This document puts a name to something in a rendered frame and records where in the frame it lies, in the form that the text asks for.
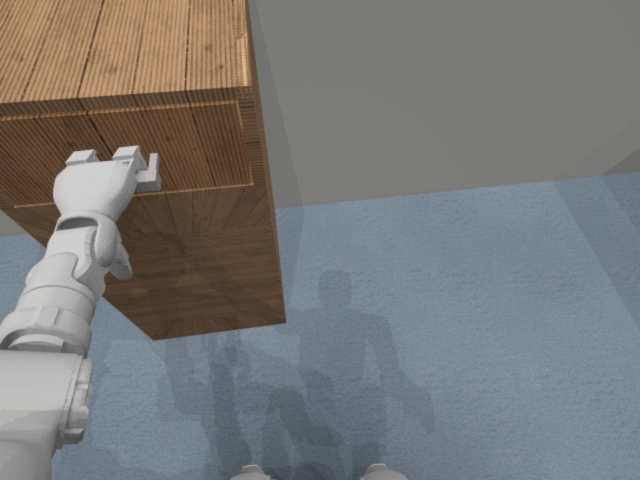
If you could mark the robot left shin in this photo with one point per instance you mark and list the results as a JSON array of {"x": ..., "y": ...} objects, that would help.
[{"x": 251, "y": 468}]

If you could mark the cabinet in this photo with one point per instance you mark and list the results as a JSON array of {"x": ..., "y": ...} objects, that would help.
[{"x": 203, "y": 260}]

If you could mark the robot right shin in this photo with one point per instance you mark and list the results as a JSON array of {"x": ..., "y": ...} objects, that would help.
[{"x": 376, "y": 467}]

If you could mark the drawer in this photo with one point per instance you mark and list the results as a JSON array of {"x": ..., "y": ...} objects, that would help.
[{"x": 200, "y": 145}]

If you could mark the robot left upper arm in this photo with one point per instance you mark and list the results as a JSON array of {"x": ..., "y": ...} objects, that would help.
[{"x": 45, "y": 399}]

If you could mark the handle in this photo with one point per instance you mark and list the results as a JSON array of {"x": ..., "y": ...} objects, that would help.
[{"x": 149, "y": 180}]

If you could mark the left robot forearm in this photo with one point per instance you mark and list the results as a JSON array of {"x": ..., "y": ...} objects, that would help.
[{"x": 55, "y": 309}]

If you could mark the left robot hand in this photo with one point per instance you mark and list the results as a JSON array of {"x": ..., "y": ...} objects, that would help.
[{"x": 105, "y": 187}]

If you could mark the robot shin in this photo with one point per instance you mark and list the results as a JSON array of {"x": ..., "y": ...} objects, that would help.
[
  {"x": 251, "y": 468},
  {"x": 376, "y": 467}
]

